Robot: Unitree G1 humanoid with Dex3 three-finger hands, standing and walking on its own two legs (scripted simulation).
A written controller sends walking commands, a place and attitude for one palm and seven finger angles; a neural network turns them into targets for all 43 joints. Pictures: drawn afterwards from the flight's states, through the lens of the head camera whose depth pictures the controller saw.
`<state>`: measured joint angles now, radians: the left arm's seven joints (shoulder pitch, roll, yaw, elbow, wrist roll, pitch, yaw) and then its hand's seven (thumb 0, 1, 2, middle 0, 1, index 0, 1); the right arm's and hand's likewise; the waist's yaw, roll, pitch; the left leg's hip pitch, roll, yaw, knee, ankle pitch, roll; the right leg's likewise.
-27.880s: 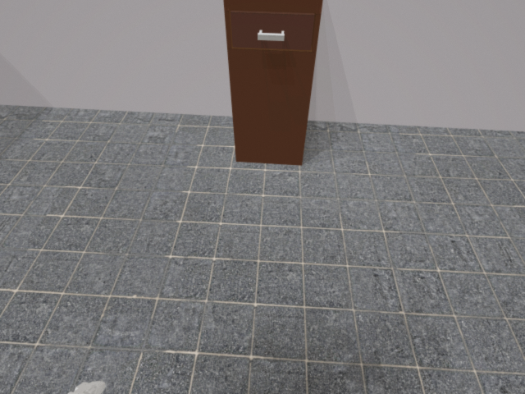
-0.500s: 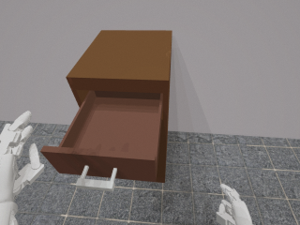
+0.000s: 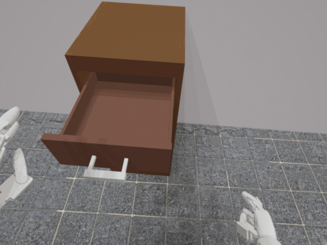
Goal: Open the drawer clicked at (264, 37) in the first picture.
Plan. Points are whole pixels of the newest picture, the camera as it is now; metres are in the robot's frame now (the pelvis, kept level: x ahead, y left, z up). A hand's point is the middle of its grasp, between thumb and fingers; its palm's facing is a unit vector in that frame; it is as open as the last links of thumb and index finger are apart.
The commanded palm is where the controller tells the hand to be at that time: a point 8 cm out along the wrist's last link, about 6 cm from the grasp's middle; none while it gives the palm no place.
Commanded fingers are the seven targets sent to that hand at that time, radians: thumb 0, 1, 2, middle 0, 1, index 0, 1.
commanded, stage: step back with the hand held close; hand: left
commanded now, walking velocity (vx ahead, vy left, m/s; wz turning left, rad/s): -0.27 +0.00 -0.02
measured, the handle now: (107, 168) +0.31 +0.18 -0.03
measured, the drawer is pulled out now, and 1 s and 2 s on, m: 0.28 0.28 0.28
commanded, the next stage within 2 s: stop stepping back and stand still in 0.80 s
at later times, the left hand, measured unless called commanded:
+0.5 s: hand (24, 212) +0.14 +0.22 +0.17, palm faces +0.33 -0.82 -0.46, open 7.4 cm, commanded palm +0.07 +0.27 +0.18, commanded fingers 0.00 0.90 0.90 -0.20 -0.30 -0.20 -0.30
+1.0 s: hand out of the picture +0.02 +0.17 +0.17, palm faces +0.28 -0.83 -0.48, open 7.4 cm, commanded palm -0.05 +0.22 +0.18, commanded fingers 0.00 0.90 0.90 -0.20 -0.30 -0.20 -0.30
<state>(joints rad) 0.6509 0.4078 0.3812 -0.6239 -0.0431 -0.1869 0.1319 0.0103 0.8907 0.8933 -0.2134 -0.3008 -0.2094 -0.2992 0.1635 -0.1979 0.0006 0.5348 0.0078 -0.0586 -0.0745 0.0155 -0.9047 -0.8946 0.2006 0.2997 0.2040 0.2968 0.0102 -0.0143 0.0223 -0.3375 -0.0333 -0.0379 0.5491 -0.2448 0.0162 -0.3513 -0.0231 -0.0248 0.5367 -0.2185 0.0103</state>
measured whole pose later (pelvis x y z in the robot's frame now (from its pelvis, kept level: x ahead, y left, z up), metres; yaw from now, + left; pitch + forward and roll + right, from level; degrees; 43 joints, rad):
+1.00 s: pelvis -0.19 -0.05 -0.01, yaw -1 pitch +2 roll -1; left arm 0.60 0.42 0.37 -0.65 -0.06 -0.21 0.11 0.01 0.89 0.89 -0.21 -0.30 -0.21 -0.30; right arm 0.12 -0.16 0.03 0.59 0.00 -0.11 -0.02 0.01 -0.90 -0.89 0.20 0.30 0.21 0.30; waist 0.00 0.02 0.05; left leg -0.54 0.08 -0.04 0.70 -0.28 -0.03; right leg -0.26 0.04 -0.04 0.56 -0.34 -0.03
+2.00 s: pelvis -0.23 -0.05 +0.00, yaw +2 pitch -1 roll +0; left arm 0.26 0.15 0.03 0.85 0.01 0.06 0.03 -0.02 0.96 0.89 -0.21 -0.30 -0.20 -0.30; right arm 0.24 -0.20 0.00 0.90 -0.02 0.01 -0.02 0.01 -0.91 -0.89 0.20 0.30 0.20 0.30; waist -0.02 -0.03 0.06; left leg -0.18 0.00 0.03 0.53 -0.33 0.01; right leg -0.23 0.00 -0.04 0.55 -0.30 -0.02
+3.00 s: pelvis -0.26 -0.05 +0.01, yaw +1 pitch -2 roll +0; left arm 0.26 0.18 0.02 1.14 0.01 0.00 0.03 0.00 0.91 0.89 -0.20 -0.30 -0.20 -0.30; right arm 0.30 -0.16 -0.01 1.11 -0.01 0.01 -0.03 0.01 -0.91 -0.89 0.20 0.30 0.20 0.30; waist -0.01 0.01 0.07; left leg -0.12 0.00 0.06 0.38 -0.22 0.02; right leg -0.17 0.01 -0.02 0.38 -0.17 -0.02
